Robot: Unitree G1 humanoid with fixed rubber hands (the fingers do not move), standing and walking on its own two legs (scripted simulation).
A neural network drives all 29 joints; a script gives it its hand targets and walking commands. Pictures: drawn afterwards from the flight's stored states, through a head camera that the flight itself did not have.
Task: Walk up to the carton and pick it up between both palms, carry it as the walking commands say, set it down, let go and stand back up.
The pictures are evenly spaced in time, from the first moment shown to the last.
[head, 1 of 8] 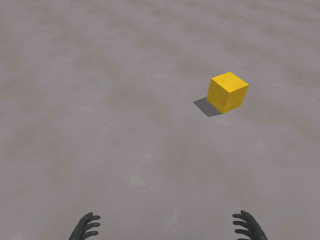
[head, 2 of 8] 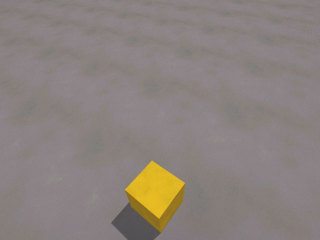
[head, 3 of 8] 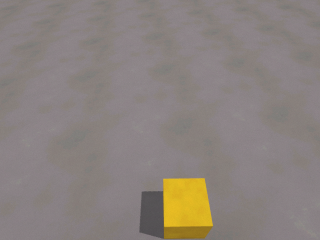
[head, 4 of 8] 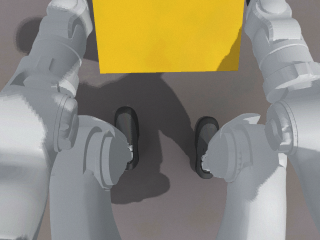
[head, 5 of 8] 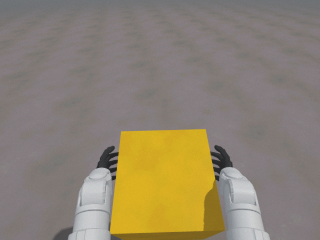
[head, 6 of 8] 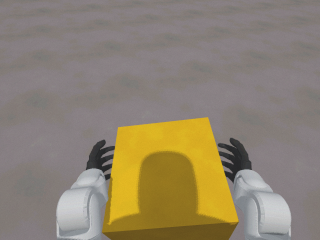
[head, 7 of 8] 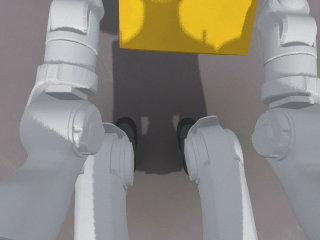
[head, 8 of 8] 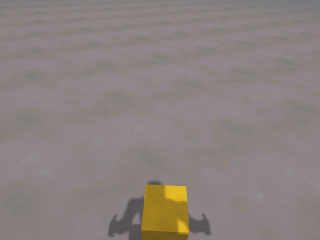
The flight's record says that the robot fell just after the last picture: no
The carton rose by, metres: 0.69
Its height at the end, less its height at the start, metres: +0.00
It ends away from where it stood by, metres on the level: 4.54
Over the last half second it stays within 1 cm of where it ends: yes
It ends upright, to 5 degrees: yes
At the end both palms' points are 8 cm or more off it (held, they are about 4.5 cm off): yes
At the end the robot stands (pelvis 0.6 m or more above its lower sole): yes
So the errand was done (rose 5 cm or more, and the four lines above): yes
